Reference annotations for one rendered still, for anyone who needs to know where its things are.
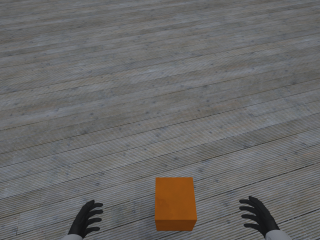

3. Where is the robot right hand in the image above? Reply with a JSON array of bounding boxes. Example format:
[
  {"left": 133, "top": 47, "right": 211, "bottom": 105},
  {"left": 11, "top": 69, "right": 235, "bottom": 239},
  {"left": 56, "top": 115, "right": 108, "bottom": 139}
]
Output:
[{"left": 239, "top": 196, "right": 280, "bottom": 239}]

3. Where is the carton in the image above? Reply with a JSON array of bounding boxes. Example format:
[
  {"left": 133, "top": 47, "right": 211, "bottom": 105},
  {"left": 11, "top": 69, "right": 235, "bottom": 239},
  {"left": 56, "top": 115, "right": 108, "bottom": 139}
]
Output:
[{"left": 154, "top": 177, "right": 197, "bottom": 231}]

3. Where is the robot right forearm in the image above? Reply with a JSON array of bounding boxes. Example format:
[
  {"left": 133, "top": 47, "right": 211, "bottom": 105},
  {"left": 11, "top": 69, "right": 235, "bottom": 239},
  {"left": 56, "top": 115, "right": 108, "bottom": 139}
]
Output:
[{"left": 265, "top": 230, "right": 292, "bottom": 240}]

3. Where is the robot left hand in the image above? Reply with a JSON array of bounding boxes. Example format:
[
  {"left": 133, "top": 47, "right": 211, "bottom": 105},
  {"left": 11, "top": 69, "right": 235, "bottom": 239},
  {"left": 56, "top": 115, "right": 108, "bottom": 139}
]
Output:
[{"left": 67, "top": 200, "right": 104, "bottom": 239}]

